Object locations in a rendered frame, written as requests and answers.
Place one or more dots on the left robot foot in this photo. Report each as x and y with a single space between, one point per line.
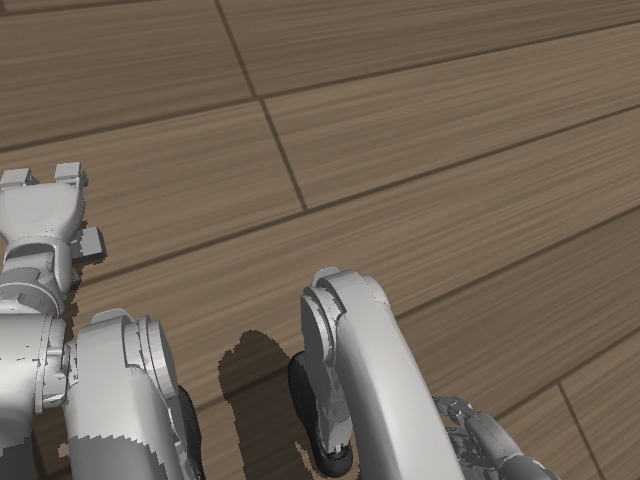
193 434

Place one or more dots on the right robot foot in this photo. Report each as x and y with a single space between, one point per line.
333 465

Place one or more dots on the left robot hand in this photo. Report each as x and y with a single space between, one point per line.
29 208

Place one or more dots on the right robot arm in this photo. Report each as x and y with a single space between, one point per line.
525 467

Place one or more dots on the left robot arm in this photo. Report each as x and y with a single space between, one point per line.
35 280

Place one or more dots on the small box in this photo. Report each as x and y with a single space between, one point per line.
87 245

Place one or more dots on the right robot hand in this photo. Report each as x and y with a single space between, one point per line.
488 446

